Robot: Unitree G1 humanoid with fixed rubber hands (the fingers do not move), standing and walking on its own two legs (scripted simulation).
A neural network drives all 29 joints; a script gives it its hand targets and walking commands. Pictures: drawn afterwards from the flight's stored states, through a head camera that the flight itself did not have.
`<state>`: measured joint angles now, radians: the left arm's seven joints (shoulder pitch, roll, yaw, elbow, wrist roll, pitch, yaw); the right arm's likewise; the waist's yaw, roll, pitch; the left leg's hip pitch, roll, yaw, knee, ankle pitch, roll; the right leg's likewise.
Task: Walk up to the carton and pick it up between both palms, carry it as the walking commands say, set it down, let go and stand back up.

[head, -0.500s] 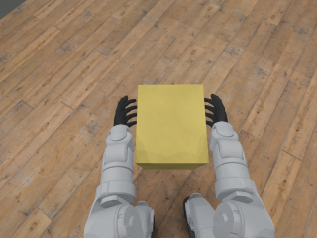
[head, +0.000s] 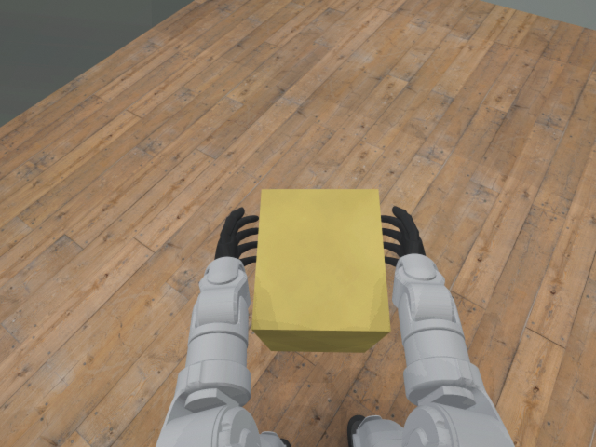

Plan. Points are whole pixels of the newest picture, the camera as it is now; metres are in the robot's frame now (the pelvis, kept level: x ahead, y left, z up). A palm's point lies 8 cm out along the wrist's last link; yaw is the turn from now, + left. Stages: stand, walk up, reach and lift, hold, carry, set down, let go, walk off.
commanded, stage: reach and lift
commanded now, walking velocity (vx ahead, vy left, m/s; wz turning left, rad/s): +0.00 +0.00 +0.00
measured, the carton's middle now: (318, 279) +0.35 -0.01 -0.08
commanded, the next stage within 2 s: hold in 1.82 s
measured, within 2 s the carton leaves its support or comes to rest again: neither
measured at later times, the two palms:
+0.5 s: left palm (213, 252) +0.33 +0.12 +0.07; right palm (419, 247) +0.33 -0.13 +0.06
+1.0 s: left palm (209, 256) +0.32 +0.12 +0.08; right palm (419, 248) +0.32 -0.13 +0.07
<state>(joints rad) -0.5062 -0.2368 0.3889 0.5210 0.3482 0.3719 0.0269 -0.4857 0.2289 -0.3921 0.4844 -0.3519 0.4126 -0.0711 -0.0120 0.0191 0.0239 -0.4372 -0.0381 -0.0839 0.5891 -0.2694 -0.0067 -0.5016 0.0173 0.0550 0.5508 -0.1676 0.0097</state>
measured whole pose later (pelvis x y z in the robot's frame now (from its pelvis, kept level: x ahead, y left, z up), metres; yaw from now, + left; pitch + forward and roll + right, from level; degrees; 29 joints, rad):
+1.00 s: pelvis +0.00 +0.00 +0.01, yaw +0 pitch -9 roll +0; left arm -0.48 -0.23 0.33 0.43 0.34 0.68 0.03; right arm -0.46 0.22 -0.32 0.40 -0.34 0.72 -0.08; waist 0.01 0.02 0.07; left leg -0.05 -0.02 -0.09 0.45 -0.25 -0.01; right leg -0.12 0.03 0.05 0.42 -0.15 0.00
